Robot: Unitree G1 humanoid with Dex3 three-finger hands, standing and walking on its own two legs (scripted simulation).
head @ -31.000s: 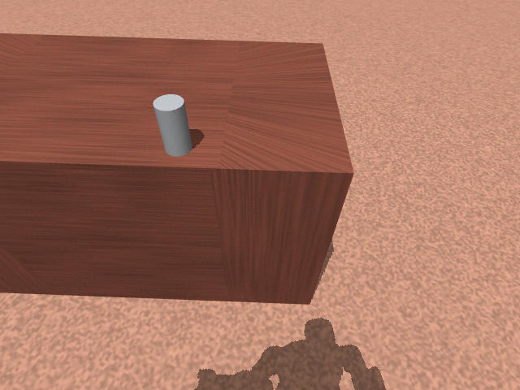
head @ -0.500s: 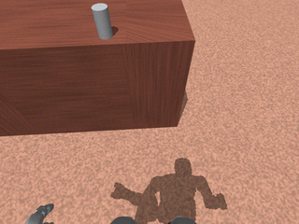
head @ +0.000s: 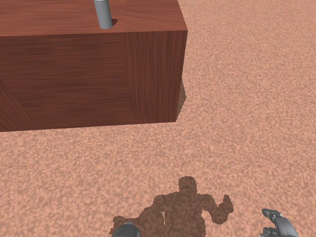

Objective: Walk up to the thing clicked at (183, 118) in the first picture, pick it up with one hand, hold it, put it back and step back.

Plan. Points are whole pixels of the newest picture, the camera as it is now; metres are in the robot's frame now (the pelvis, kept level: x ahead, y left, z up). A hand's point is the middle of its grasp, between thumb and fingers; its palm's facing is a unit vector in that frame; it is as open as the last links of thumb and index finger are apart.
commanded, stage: step back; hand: left
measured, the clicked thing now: (103, 12) +1.05 +0.28 +0.06
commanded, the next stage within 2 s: stand in 1.10 s
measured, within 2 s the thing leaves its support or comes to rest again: neither
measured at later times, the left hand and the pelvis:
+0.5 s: hand out of the picture +0.06 +0.29 -0.13, palm faces +0.04 -0.92 -0.38, open 7.4 cm; pelvis -0.02 +0.01 +0.02, yaw +4 degrees
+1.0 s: hand out of the picture +0.09 +0.29 -0.14, palm faces +0.12 -0.93 -0.34, open 7.4 cm; pelvis +0.02 +0.02 +0.01, yaw +6 degrees
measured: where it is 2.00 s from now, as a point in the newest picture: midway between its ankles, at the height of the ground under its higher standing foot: outside the picture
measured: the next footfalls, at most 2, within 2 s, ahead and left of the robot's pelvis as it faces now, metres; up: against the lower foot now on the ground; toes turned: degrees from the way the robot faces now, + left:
left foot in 0.24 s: +0.01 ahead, +0.13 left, +0.00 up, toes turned +1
right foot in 0.56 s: +0.09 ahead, -0.11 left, +0.00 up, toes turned +1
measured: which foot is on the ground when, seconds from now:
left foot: up 0.00-0.22, down 0.24-0.60, up 0.62-0.82, down 0.84-1.00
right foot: down 0.00-0.28, up 0.30-0.54, down 0.56-1.00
